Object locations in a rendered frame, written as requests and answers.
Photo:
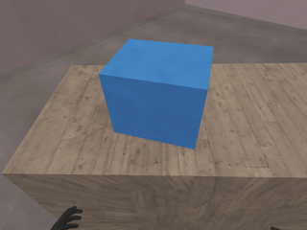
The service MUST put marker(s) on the carton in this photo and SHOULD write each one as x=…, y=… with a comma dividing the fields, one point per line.
x=157, y=90

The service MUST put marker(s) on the robot left hand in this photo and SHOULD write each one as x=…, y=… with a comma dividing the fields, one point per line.
x=67, y=217

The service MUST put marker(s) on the pedestal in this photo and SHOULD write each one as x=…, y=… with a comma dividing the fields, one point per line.
x=248, y=170

